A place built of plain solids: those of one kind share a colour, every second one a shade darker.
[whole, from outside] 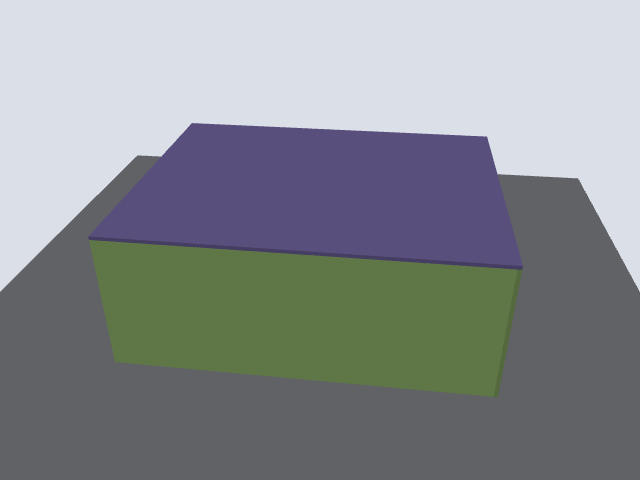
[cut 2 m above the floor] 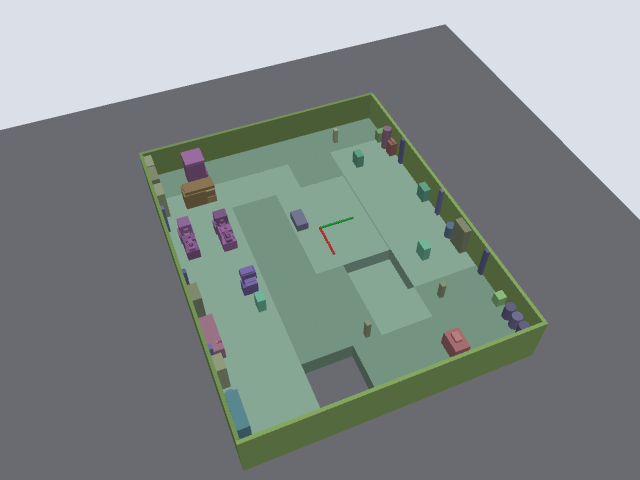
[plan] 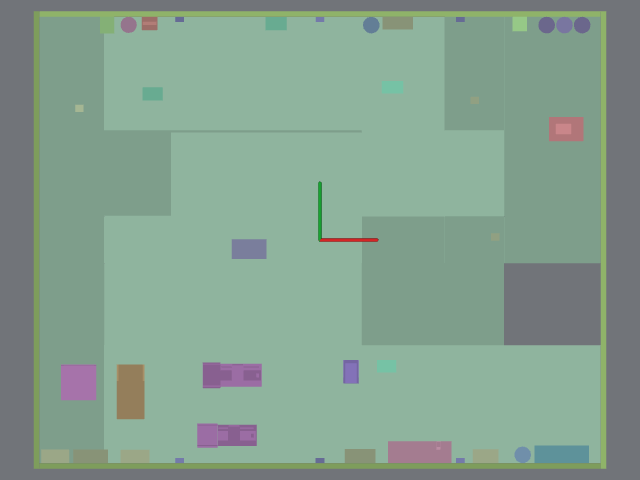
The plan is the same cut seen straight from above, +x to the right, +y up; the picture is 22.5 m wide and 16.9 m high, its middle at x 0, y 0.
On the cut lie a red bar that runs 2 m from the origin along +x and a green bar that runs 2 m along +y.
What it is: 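A machine and fitters' shop under lamps; one hall, a truck gangway, bays of machines, benches and stores, erecting floors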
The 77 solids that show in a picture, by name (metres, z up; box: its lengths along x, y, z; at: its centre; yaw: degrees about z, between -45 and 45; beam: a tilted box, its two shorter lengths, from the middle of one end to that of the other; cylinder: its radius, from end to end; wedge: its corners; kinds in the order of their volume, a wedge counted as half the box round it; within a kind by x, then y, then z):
{
 "floor_1": {"box": [2.28, 15.71, 1.15], "at": [-8.74, 0.0, 0.53]},
 "floor_2": {"box": [2.34, 8.72, 1.15], "at": [-6.43, -3.5, 0.53]},
 "floor_3": {"box": [2.36, 2.94, 1.15], "at": [-6.43, 2.32, 0.53]},
 "floor_4": {"box": [11.35, 0.08, 1.15], "at": [-4.2, 3.82, 0.53]},
 "floor_5": {"box": [6.73, 15.71, 1.15], "at": [-1.89, 0.0, 0.53]},
 "floor_6": {"box": [16.36, 2.88, 1.15], "at": [-1.7, -2.27, 0.53]},
 "floor_7": {"box": [19.76, 4.15, 1.15], "at": [0.0, -5.78, 0.53]},
 "floor_8": {"box": [19.76, 3.99, 1.15], "at": [0.0, 5.86, 0.53]},
 "floor_9": {"box": [2.91, 8.69, 1.15], "at": [2.93, -3.51, 0.53]},
 "floor_10": {"box": [2.93, 3.05, 0.23], "at": [2.93, 2.35, 0.07]},
 "floor_11": {"box": [2.1, 15.71, 1.15], "at": [5.43, 0.0, 0.53]},
 "floor_12": {"box": [5.5, 3.03, 1.15], "at": [7.13, 2.35, 0.53]},
 "floor_13": {"box": [3.4, 8.68, 1.15], "at": [8.18, 3.52, 0.53]},
 "wall_1": {"box": [0.2, 16.11, 7.65], "at": [-9.98, 0.0, 3.77]},
 "wall_2": {"box": [19.76, 0.2, 7.65], "at": [0.0, -7.96, 3.77]},
 "wall_3": {"box": [19.76, 0.2, 7.65], "at": [0.0, 7.96, 3.77]},
 "wall_4": {"box": [0.2, 16.11, 7.65], "at": [9.98, 0.0, 3.77]},
 "roof_1": {"box": [20.16, 16.11, 0.2], "at": [0.0, 0.0, 7.7]},
 "cabinet_1": {"box": [1.0, 0.48, 1.84], "at": [-9.32, -7.62, 2.02]},
 "cabinet_2": {"box": [1.22, 0.48, 1.88], "at": [-8.08, -7.62, 2.04]},
 "cabinet_3": {"box": [1.03, 0.47, 1.96], "at": [-6.52, -7.62, 2.08]},
 "cabinet_4": {"box": [1.08, 0.5, 1.89], "at": [1.41, -7.61, 2.05]},
 "cabinet_5": {"box": [1.08, 0.45, 1.87], "at": [2.74, 7.63, 2.04]},
 "cabinet_6": {"box": [0.9, 0.49, 1.9], "at": [5.83, -7.61, 2.05]},
 "lathe_1": {"box": [0.73, 0.85, 0.62], "at": [-3.96, -6.89, 1.41]},
 "lathe_2": {"box": [0.73, 0.75, 0.05], "at": [-3.96, -6.88, 1.75]},
 "lathe_3": {"box": [0.73, 0.68, 0.75], "at": [-3.96, -6.88, 2.15]},
 "lathe_4": {"box": [0.62, 0.74, 0.69], "at": [-3.81, -4.75, 2.12]},
 "lathe_5": {"box": [0.42, 0.56, 0.14], "at": [-3.03, -6.85, 2.03]},
 "lathe_6": {"box": [1.34, 0.34, 0.23], "at": [-2.93, -6.89, 1.89]},
 "lathe_7": {"box": [1.37, 0.75, 0.67], "at": [-2.91, -6.88, 1.44]},
 "lathe_8": {"box": [0.42, 0.61, 0.14], "at": [-2.9, -4.72, 2.03]},
 "lathe_9": {"box": [1.34, 0.04, 0.04], "at": [-2.81, -4.47, 1.9]},
 "lathe_10": {"box": [1.43, 0.37, 0.23], "at": [-2.79, -4.77, 1.89]},
 "lathe_11": {"box": [1.46, 0.81, 0.67], "at": [-2.77, -4.76, 1.44]},
 "lathe_12": {"box": [0.36, 0.24, 0.27], "at": [-2.61, -6.89, 2.13]},
 "lathe_13": {"box": [0.36, 0.25, 0.27], "at": [-2.42, -4.77, 2.13]},
 "shelving_1": {"box": [1.92, 0.62, 2.06], "at": [8.51, -7.55, 2.13]},
 "press_1": {"box": [1.25, 1.21, 0.6], "at": [-8.5, -5.04, 3.21]},
 "press_2": {"box": [1.25, 1.26, 0.78], "at": [-8.5, -5.01, 1.49]},
 "press_3": {"box": [0.2, 1.16, 1.03], "at": [-7.98, -5.07, 2.4]},
 "shaper_1": {"box": [0.98, 1.35, 1.09], "at": [-6.67, -5.64, 1.65]},
 "shaper_2": {"box": [0.86, 1.83, 0.22], "at": [-6.67, -5.3, 2.3]},
 "shaper_3": {"box": [0.9, 0.56, 0.45], "at": [-6.67, -4.68, 1.82]},
 "shaper_4": {"box": [0.98, 0.58, 0.5], "at": [-6.67, -4.67, 1.35]},
 "shaper_5": {"box": [0.94, 0.58, 0.05], "at": [-6.67, -4.67, 2.08]},
 "pier_1": {"box": [0.31, 0.18, 6.5], "at": [-4.94, -7.76, 4.35]},
 "pier_2": {"box": [0.31, 0.18, 6.5], "at": [-4.94, 7.77, 4.35]},
 "pier_3": {"box": [0.31, 0.18, 6.5], "at": [0.0, -7.76, 4.35]},
 "pier_4": {"box": [0.31, 0.18, 6.5], "at": [0.0, 7.77, 4.35]},
 "pier_5": {"box": [0.31, 0.18, 6.5], "at": [4.94, -7.76, 4.35]},
 "pier_6": {"box": [0.31, 0.18, 6.5], "at": [4.94, 7.77, 4.35]},
 "bench_1": {"box": [2.24, 0.77, 0.89], "at": [3.51, -7.47, 1.55]},
 "trolley_1": {"box": [0.71, 0.47, 0.92], "at": [-5.89, 5.14, 1.56]},
 "trolley_2": {"box": [0.76, 0.48, 0.95], "at": [-1.54, 7.62, 1.58]},
 "trolley_3": {"box": [0.68, 0.44, 0.96], "at": [2.34, -4.44, 1.58]},
 "trolley_4": {"box": [0.75, 0.44, 1.0], "at": [2.55, 5.38, 1.6]},
 "enginestand_1": {"box": [0.55, 0.38, 0.17], "at": [8.58, 3.91, 2.16]},
 "enginestand_2": {"box": [1.22, 0.86, 0.98], "at": [8.67, 3.91, 1.59]},
 "drums_1": {"cylinder": 0.29, "from": [7.98, 7.57, 1.1], "to": [7.98, 7.57, 1.98]},
 "drums_2": {"cylinder": 0.29, "from": [8.61, 7.57, 1.1], "to": [8.61, 7.57, 1.98]},
 "drums_3": {"cylinder": 0.29, "from": [9.23, 7.57, 1.1], "to": [9.23, 7.57, 1.98]},
 "drill_1": {"box": [0.41, 0.69, 0.1], "at": [1.09, -4.69, 2.9]},
 "drill_2": {"box": [0.51, 0.81, 0.34], "at": [1.09, -4.65, 2.68]},
 "drill_3": {"box": [0.55, 0.83, 0.74], "at": [1.09, -4.64, 1.47]},
 "drill_4": {"box": [0.55, 0.63, 0.06], "at": [1.09, -4.54, 1.87]},
 "drum_1": {"cylinder": 0.29, "from": [1.81, 7.57, 1.1], "to": [1.81, 7.57, 1.98]},
 "drum_2": {"cylinder": 0.29, "from": [7.14, -7.56, 1.1], "to": [7.14, -7.56, 1.98]},
 "platestack_1": {"box": [1.22, 0.7, 0.52], "at": [-2.49, -0.32, 1.36]},
 "binsmall_1": {"box": [0.5, 0.59, 0.78], "at": [-7.5, 7.56, 1.49]},
 "binsmall_2": {"box": [0.51, 0.51, 0.69], "at": [7.03, 7.6, 1.44]},
 "receiver_1": {"cylinder": 0.28, "from": [-6.74, 7.57, 1.1], "to": [-6.74, 7.57, 2.66]},
 "pedgrinder_1": {"box": [0.56, 0.47, 0.97], "at": [-6.0, 7.62, 1.58]},
 "pedgrinder_2": {"box": [0.5, 0.12, 0.12], "at": [-6.0, 7.62, 2.17]},
 "pendant_1": {"box": [0.3, 0.26, 1.06], "at": [-8.47, 4.63, 1.63]},
 "pendant_2": {"box": [0.3, 0.26, 1.07], "at": [5.45, 4.91, 1.64]},
 "pendant_3": {"box": [0.3, 0.26, 1.17], "at": [6.17, 0.1, 1.69]}
}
